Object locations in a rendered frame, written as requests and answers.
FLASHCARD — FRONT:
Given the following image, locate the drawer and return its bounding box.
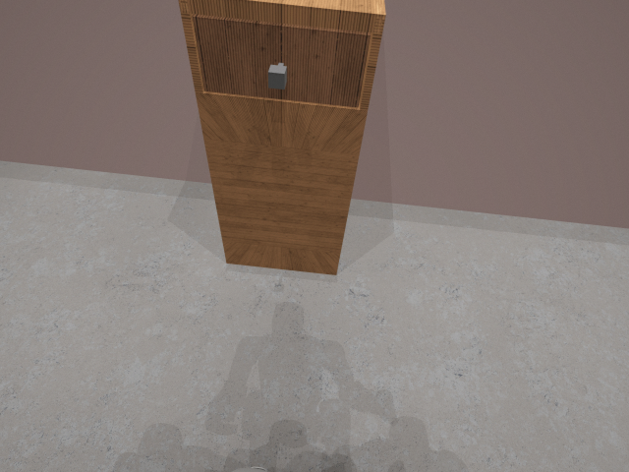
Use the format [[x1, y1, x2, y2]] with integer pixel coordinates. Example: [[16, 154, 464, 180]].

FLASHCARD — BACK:
[[193, 14, 371, 108]]

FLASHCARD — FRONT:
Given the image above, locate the handle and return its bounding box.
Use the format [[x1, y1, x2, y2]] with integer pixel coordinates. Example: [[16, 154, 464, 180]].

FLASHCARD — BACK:
[[268, 63, 287, 89]]

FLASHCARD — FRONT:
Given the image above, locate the cabinet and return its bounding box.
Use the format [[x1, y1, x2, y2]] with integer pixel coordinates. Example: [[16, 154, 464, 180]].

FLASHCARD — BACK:
[[178, 0, 386, 275]]

